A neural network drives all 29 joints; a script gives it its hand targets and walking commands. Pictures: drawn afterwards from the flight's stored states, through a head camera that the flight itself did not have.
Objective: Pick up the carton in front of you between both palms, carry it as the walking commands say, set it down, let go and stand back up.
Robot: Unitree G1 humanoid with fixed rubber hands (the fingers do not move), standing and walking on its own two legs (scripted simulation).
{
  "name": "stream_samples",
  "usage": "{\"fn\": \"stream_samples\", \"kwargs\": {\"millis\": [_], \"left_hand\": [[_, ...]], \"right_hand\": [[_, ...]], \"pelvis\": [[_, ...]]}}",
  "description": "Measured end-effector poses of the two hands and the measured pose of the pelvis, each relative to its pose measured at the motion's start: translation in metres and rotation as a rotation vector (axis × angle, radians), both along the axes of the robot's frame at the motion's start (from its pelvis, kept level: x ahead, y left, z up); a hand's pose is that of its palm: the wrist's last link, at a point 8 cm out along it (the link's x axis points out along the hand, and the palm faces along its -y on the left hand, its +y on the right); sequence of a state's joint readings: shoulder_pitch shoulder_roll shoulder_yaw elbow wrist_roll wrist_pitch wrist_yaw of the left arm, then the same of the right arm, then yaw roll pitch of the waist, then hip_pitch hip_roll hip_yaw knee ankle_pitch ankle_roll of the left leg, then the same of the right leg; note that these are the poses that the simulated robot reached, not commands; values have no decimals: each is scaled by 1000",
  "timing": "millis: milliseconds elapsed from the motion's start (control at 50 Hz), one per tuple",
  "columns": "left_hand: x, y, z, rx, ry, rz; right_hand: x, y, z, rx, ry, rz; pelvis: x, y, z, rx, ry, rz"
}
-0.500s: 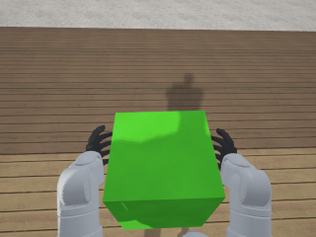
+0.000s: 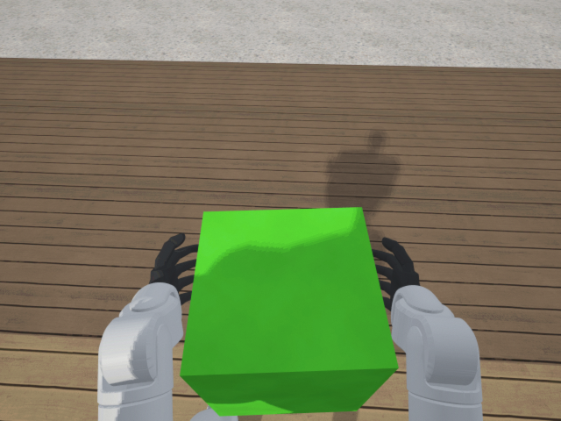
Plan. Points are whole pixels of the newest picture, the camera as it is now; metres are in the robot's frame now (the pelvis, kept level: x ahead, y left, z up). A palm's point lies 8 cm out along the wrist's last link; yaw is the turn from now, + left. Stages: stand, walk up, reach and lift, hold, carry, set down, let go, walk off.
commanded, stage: carry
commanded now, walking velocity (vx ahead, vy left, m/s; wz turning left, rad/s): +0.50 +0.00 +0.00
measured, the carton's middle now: (285, 318) +0.26 +0.00 +0.00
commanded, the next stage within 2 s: none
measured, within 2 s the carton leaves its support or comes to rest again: neither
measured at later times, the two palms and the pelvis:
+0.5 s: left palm (201, 96) +0.68 +0.17 +0.11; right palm (351, 100) +0.66 -0.13 +0.11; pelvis +0.33 +0.03 -0.01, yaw -2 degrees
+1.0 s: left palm (230, 38) +1.04 +0.14 +0.07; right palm (337, 40) +1.04 -0.16 +0.06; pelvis +0.67 -0.02 -0.03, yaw -1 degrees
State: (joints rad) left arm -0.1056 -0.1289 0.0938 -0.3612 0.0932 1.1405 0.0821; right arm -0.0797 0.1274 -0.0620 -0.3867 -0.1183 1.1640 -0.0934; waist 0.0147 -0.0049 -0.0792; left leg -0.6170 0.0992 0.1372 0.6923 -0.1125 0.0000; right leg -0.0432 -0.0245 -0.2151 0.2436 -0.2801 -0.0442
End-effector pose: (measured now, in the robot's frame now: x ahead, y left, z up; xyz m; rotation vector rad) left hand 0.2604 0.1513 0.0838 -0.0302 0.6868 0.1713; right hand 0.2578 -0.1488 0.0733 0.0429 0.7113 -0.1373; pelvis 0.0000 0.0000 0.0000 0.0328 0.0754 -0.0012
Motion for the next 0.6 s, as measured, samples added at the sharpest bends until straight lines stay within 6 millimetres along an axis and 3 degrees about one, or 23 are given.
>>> {"fn": "stream_samples", "kwargs": {"millis": [80,160,220,320,480,600], "left_hand": [[70,5,2,-13,-52,-30],[148,15,-10,-42,-85,-50],[198,20,-15,-48,-33,-71],[273,18,-5,-61,7,-93],[403,14,22,-5,-32,-101],[509,5,21,39,-10,-79]], "right_hand": [[62,5,6,-7,-52,-37],[132,16,2,-23,-84,-66],[176,21,-2,-20,-33,-94],[240,20,7,-25,8,-123],[381,16,35,-64,-27,-60],[499,6,26,-72,-6,5]], "pelvis": [[64,12,-13,-13,-8,-12],[131,27,-35,-10,-30,-40],[165,36,-31,-15,-22,-52],[217,45,-13,-43,-6,-52],[314,37,-6,-48,8,-29],[404,17,-24,-22,1,-15]]}}
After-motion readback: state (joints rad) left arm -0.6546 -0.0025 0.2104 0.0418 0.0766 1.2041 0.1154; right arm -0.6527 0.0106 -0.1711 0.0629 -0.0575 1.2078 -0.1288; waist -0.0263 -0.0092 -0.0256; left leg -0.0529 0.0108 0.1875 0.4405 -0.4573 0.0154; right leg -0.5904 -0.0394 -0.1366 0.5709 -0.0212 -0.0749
